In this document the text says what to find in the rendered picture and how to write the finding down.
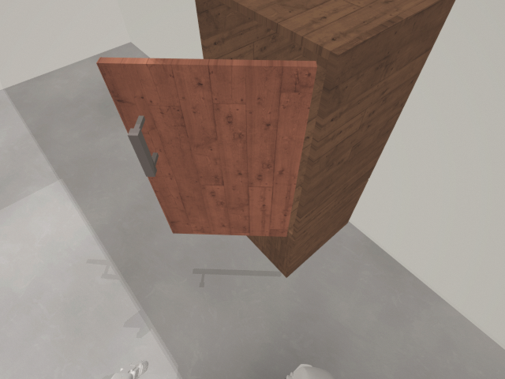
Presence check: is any cupboard door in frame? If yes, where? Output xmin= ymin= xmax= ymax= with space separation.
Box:
xmin=96 ymin=58 xmax=317 ymax=237

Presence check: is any handle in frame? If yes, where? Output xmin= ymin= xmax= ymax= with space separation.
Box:
xmin=128 ymin=115 xmax=159 ymax=177

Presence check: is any robot left hand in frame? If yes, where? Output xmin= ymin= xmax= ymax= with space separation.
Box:
xmin=111 ymin=360 xmax=148 ymax=379

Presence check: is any robot right shin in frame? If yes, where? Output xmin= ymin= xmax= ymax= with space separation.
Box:
xmin=295 ymin=364 xmax=312 ymax=371

